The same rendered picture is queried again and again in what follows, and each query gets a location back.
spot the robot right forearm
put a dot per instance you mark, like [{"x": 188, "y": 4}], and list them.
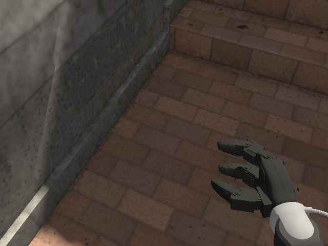
[{"x": 293, "y": 227}]

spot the right robot hand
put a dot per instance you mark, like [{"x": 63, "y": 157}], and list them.
[{"x": 272, "y": 182}]

